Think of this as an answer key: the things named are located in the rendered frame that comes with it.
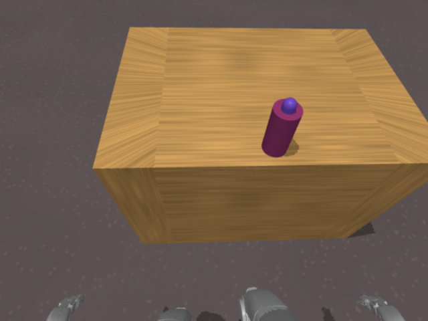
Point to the left robot hand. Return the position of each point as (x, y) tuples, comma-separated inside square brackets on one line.
[(66, 308)]

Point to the right robot hand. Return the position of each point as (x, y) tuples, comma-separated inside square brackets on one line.
[(379, 307)]

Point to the bottle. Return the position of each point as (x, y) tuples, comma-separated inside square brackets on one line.
[(284, 120)]

